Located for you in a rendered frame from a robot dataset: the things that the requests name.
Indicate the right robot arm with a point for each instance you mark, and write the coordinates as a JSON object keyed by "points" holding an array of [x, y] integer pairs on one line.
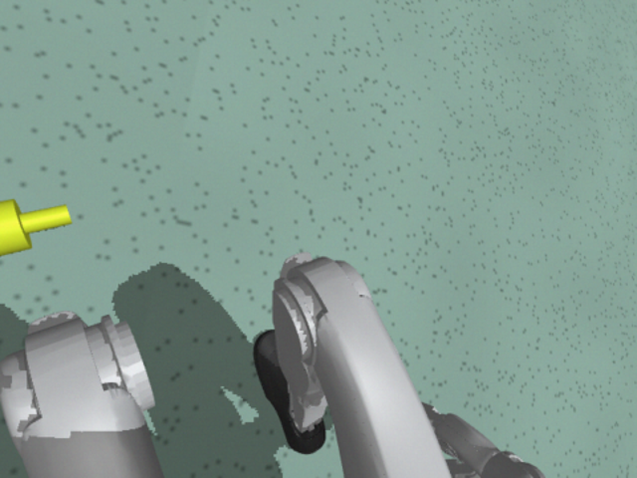
{"points": [[507, 464]]}

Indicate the right robot hand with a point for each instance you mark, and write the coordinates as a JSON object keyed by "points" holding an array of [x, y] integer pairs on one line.
{"points": [[461, 440]]}

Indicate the bottle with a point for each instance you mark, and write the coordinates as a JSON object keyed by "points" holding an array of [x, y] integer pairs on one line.
{"points": [[16, 226]]}

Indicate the right robot foot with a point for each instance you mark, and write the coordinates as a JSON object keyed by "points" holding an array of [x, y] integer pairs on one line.
{"points": [[275, 387]]}

